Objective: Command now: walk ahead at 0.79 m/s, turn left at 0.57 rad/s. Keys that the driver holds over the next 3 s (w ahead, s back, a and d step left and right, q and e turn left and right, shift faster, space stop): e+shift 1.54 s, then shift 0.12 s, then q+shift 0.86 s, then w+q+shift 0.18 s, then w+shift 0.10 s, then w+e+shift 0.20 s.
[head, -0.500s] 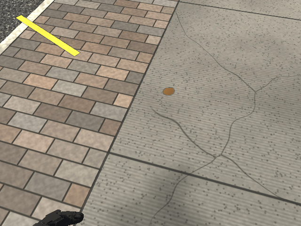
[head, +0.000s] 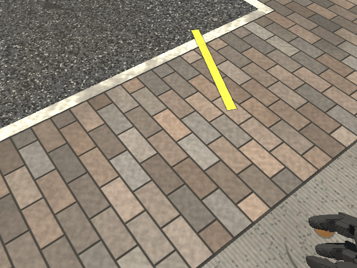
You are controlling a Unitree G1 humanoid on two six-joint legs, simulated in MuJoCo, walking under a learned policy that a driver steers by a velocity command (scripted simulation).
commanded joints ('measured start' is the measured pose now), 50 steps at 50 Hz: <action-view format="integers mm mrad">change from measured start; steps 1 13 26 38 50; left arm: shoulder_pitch -54 -53 -293 -338 -412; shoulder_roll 102 44 74 159 167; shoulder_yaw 1 28 48 94 101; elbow -53 -69 -272 -391 -442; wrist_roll -4 -76 -51 -46 -56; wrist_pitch -26 70 117 112 159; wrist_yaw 7 42 -43 36 40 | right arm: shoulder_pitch -41 138 78 38 138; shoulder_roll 44 -7 -89 -14 -63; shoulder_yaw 34 -30 -69 -56 -91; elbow -45 107 139 91 132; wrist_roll -14 20 60 37 48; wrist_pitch -32 -102 -11 -16 -43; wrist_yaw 13 -75 -137 -113 -98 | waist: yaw -80 -31 -58 -93 -96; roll -65 -37 34 -94 -235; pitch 142 -127 -65 -172 -156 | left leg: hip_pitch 282 628 755 227 547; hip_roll -96 224 254 -100 -108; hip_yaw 98 -152 139 -186 -198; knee -245 -687 -547 -13 -574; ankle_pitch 60 579 443 -363 -136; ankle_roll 28 159 59 -173 -139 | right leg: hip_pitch -255 -592 -636 -290 -424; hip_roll -217 -131 -91 -142 -33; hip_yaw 39 352 180 675 825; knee -91 1030 467 110 204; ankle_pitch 1121 -19 199 517 191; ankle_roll -49 63 -37 -263 -150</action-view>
